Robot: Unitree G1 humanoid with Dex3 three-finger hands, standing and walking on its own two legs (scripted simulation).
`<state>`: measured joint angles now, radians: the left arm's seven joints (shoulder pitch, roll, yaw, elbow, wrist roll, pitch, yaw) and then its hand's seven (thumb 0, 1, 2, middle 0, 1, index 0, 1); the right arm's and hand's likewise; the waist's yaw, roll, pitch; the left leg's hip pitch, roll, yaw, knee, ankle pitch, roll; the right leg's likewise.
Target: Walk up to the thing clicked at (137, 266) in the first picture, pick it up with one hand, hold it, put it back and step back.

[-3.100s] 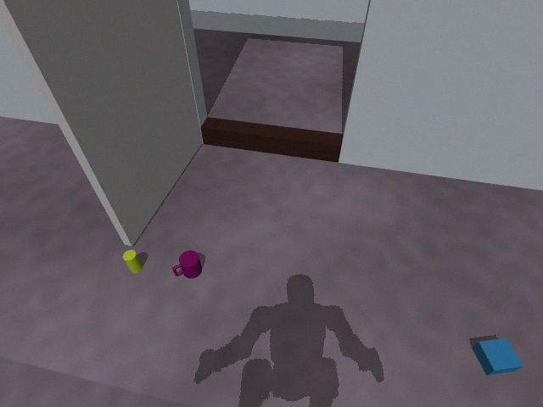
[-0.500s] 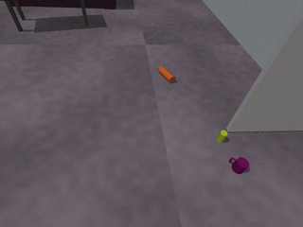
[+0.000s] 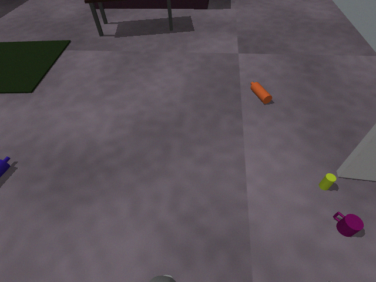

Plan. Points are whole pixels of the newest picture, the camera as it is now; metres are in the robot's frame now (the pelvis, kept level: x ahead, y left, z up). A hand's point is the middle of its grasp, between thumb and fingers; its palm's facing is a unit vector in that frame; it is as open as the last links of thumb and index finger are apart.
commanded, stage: walk up
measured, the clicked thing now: (327, 181) +0.77 -0.74 -0.70
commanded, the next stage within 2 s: stand in 1.02 s
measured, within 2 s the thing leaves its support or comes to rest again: neither
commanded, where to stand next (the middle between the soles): +0.08 -0.01 m, yaw +2 degrees
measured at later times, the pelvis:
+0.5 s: pelvis +0.00 +0.00 +0.00, yaw +4 degrees
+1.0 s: pelvis +0.02 +0.00 +0.02, yaw +5 degrees
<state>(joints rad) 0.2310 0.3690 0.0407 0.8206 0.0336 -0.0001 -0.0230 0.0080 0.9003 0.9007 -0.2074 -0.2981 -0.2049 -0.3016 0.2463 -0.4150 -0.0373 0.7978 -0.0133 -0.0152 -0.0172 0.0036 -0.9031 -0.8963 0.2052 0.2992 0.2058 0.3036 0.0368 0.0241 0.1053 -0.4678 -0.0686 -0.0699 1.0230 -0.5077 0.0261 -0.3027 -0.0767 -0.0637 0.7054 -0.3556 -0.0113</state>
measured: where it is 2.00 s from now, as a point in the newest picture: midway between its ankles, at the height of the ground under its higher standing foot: outside the picture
